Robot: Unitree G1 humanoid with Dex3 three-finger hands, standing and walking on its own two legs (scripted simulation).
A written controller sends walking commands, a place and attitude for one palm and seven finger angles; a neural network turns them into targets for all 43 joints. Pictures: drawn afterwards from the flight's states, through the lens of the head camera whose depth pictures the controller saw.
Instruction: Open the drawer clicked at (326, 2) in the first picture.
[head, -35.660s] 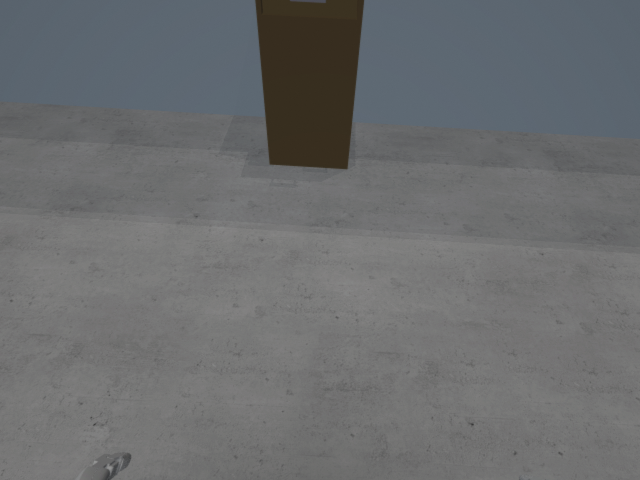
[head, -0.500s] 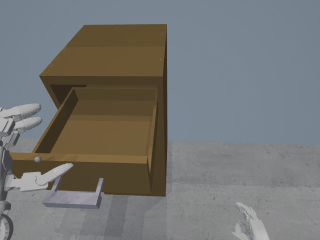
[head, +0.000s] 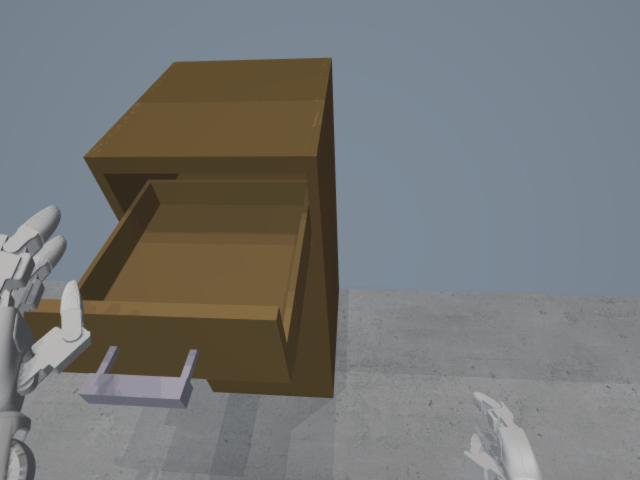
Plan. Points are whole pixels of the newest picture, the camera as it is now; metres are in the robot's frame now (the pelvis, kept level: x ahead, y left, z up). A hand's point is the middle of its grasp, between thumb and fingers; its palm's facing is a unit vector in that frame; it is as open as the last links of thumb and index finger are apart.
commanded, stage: draw the hand back to the body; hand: left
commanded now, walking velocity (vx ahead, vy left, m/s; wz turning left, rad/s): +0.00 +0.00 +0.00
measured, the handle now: (144, 372) +0.23 +0.26 +0.02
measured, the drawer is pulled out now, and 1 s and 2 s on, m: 0.29 0.29 0.29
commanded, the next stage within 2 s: step back with the hand held close in 0.04 s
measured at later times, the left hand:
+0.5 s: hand (74, 344) +0.18 +0.24 +0.18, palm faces +0.33 -0.81 -0.48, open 7.4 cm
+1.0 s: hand out of the picture +0.08 +0.28 +0.20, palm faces +0.46 -0.79 -0.40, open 7.4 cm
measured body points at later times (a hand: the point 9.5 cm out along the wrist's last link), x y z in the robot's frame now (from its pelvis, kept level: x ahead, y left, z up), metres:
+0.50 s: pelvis -0.02 +0.01 -0.01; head +0.00 +0.02 +0.44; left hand +0.15 +0.29 +0.21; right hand +0.15 -0.23 -0.08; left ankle -0.03 +0.12 -0.74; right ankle +0.00 -0.05 -0.74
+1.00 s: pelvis -0.10 +0.04 -0.01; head -0.10 +0.06 +0.44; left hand +0.05 +0.32 +0.22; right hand +0.06 -0.18 -0.09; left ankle -0.03 +0.12 -0.74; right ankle -0.14 -0.07 -0.73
